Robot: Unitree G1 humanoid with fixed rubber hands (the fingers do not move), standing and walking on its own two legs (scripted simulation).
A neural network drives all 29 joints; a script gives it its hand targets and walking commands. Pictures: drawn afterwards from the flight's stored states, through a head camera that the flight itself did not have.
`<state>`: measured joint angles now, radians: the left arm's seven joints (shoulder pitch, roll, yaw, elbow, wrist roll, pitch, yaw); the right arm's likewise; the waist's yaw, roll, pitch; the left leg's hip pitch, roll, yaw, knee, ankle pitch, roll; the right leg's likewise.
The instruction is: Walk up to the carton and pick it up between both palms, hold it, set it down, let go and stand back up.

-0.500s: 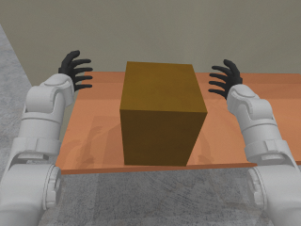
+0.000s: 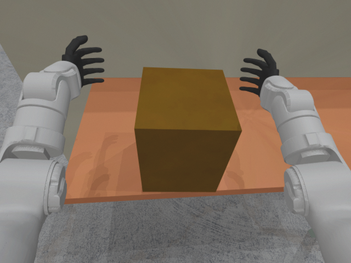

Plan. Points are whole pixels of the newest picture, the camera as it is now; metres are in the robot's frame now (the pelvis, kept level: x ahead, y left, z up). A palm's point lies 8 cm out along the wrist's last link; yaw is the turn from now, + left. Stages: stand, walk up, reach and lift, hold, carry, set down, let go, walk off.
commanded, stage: reach and lift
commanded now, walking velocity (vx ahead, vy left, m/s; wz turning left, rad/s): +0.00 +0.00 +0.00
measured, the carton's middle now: (181, 132) +0.44 -0.06 +0.06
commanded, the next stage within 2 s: none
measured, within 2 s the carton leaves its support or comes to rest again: neither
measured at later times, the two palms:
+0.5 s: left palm (93, 104) +0.46 +0.15 +0.15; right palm (257, 116) +0.42 -0.24 +0.13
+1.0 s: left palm (98, 113) +0.46 +0.14 +0.12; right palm (246, 123) +0.42 -0.22 +0.11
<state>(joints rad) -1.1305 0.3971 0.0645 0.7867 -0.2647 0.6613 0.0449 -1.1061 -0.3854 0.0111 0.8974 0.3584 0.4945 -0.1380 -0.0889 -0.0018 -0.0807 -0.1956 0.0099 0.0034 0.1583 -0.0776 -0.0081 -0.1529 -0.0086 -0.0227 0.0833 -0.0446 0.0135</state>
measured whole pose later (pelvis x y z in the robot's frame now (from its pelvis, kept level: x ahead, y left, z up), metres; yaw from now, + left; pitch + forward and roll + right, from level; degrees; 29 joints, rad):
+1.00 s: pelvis +0.00 +0.00 +0.00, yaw +0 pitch +13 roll +0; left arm -0.96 0.22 0.10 1.01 -0.15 0.21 0.07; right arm -0.88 -0.24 -0.06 1.00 0.18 0.14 -0.12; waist -0.08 0.02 -0.16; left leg -0.33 0.01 0.00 0.18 -0.07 -0.01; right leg -0.30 -0.01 -0.02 0.12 -0.05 0.01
